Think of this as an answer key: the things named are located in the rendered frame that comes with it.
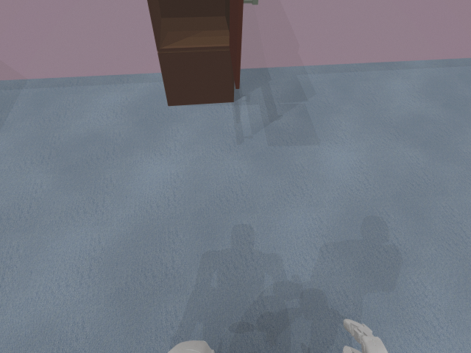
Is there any robot right hand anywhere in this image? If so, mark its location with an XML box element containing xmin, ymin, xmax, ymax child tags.
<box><xmin>343</xmin><ymin>319</ymin><xmax>388</xmax><ymax>353</ymax></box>

